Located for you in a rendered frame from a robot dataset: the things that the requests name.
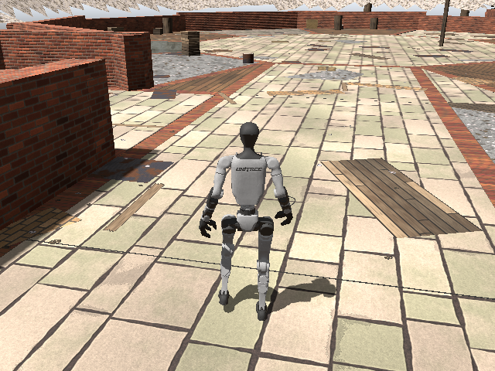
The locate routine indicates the left robot hand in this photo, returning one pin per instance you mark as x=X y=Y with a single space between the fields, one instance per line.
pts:
x=203 y=225

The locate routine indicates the robot left forearm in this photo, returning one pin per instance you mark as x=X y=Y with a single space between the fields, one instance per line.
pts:
x=209 y=207

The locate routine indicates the robot right forearm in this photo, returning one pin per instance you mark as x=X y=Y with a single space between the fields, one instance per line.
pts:
x=285 y=204

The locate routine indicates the robot torso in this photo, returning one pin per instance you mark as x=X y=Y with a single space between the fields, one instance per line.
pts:
x=248 y=186

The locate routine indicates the left robot upper arm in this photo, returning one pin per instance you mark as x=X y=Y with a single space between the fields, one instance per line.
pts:
x=220 y=175

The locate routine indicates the right robot hand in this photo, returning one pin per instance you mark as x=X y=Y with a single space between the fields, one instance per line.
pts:
x=281 y=214

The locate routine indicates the right robot upper arm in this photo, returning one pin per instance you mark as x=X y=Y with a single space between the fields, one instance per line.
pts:
x=276 y=175

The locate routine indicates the robot left thigh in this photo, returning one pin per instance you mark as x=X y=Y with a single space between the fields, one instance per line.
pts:
x=228 y=226

